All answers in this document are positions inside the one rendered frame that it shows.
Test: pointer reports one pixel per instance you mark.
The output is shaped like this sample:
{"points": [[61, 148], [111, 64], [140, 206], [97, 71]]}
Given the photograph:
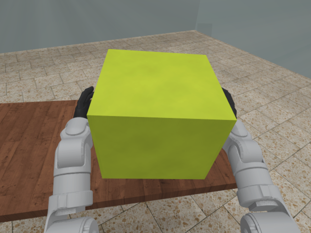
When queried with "carton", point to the carton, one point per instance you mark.
{"points": [[158, 115]]}

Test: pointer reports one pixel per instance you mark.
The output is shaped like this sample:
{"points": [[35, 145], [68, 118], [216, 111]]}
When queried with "robot right hand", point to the robot right hand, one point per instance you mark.
{"points": [[230, 100]]}

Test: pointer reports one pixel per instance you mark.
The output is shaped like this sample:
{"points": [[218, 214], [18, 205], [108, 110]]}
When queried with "robot left hand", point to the robot left hand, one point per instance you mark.
{"points": [[83, 103]]}

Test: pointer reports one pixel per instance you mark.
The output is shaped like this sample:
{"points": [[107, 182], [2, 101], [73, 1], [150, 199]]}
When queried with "robot left forearm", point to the robot left forearm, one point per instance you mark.
{"points": [[72, 168]]}

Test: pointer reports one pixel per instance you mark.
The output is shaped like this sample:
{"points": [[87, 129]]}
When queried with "robot right upper arm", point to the robot right upper arm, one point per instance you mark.
{"points": [[267, 222]]}

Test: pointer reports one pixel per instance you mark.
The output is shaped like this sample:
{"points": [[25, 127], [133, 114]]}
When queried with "robot left upper arm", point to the robot left upper arm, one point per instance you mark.
{"points": [[84, 224]]}

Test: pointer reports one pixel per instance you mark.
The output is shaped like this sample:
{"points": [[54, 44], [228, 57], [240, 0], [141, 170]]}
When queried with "robot right forearm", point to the robot right forearm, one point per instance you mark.
{"points": [[256, 190]]}

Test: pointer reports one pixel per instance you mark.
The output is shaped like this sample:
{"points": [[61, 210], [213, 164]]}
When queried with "table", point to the table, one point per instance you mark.
{"points": [[29, 136]]}

